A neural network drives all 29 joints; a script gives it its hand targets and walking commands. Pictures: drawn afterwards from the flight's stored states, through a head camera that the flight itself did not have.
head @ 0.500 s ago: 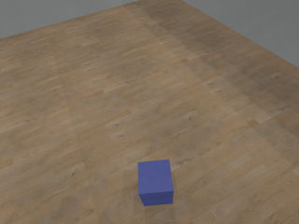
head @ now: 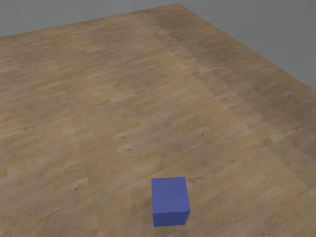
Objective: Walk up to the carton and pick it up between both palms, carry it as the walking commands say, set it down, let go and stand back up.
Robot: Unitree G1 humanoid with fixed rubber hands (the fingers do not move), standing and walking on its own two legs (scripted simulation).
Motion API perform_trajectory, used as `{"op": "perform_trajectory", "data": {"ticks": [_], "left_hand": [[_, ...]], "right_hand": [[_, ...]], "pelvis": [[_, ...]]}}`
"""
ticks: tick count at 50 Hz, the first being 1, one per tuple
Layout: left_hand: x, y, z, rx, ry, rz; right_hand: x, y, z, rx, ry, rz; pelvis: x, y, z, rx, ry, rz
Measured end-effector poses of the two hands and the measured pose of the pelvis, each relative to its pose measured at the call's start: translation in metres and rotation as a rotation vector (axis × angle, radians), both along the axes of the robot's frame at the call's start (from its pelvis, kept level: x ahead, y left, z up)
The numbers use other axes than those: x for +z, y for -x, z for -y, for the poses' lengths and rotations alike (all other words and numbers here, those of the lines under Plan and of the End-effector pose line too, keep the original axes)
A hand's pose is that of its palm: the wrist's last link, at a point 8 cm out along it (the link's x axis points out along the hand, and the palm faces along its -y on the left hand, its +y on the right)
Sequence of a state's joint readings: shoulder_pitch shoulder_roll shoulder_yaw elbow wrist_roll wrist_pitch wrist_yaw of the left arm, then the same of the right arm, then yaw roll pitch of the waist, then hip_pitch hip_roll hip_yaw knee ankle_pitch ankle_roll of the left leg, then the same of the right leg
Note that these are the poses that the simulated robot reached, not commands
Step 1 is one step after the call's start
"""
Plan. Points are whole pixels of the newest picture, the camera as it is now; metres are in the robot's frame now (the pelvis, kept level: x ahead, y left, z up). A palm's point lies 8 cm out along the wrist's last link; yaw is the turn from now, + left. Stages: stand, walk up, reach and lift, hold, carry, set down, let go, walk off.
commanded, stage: walk up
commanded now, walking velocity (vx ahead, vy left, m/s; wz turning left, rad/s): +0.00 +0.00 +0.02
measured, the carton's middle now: (168, 202) +0.41 -0.02 -0.64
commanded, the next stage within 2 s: stand in 1.12 s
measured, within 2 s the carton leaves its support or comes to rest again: neither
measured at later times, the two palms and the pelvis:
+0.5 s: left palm out of the picture -0.03 +0.24 -0.15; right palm out of the picture +0.03 -0.23 -0.14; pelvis -0.01 +0.00 +0.00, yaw +2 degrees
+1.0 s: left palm out of the picture -0.02 +0.24 -0.15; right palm out of the picture +0.06 -0.23 -0.14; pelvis +0.00 +0.00 +0.00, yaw +5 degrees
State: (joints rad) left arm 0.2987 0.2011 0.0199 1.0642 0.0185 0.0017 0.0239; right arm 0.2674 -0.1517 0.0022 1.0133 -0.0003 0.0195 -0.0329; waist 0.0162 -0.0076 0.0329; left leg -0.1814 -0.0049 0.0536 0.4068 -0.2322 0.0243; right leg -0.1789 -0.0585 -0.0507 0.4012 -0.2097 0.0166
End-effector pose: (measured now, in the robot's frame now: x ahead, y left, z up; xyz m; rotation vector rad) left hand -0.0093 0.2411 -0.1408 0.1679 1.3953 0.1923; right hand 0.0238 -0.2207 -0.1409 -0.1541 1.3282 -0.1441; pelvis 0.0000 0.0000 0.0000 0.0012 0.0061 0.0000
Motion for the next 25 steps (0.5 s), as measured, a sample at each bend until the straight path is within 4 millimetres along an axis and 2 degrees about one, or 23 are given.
{"op": "perform_trajectory", "data": {"ticks": [6,16,25], "left_hand": [[0.003,0.003,0.003,0.008,-0.009,0.002],[0.000,0.013,-0.001,0.031,-0.016,0.012],[-0.008,0.017,-0.002,0.035,0.013,0.012]], "right_hand": [[0.000,-0.013,0.009,0.028,0.006,0.021],[-0.004,-0.015,0.012,0.057,0.014,0.036],[0.002,-0.011,0.010,0.060,0.037,0.041]], "pelvis": [[0.000,-0.001,0.003,0.017,0.002,0.002],[-0.004,0.004,0.001,0.039,0.012,0.020],[-0.005,0.009,-0.005,0.042,0.017,0.026]]}}
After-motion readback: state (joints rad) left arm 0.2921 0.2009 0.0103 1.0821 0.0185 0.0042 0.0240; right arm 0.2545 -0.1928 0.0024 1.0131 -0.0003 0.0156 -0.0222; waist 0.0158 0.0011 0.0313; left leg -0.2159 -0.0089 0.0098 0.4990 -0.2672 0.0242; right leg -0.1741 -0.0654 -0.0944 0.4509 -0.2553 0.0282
